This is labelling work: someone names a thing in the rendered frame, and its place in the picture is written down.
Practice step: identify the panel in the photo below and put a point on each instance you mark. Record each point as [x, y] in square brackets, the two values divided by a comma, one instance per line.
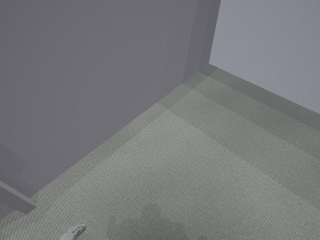
[15, 199]

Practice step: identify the left robot hand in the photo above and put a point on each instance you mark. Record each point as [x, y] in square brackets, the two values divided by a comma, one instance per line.
[74, 232]

